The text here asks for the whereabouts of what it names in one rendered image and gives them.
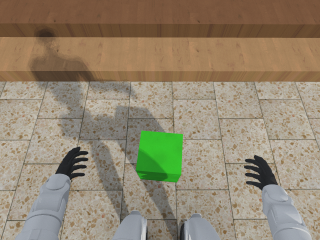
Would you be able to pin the robot shin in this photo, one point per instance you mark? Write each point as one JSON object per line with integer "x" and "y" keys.
{"x": 195, "y": 215}
{"x": 135, "y": 212}

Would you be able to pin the left robot hand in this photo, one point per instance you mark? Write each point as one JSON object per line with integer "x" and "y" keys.
{"x": 67, "y": 166}

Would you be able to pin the right robot hand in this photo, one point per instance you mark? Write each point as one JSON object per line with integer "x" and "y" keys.
{"x": 266, "y": 177}

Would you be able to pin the robot right forearm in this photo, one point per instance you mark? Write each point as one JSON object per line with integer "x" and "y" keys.
{"x": 285, "y": 221}

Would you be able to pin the right robot shin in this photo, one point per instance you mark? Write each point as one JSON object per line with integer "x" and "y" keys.
{"x": 195, "y": 215}

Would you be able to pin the carton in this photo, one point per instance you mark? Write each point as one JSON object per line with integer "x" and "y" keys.
{"x": 160, "y": 156}

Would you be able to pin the robot left forearm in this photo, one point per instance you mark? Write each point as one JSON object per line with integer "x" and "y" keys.
{"x": 46, "y": 215}

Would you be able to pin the left robot shin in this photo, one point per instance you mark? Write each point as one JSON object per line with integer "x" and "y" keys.
{"x": 135, "y": 212}

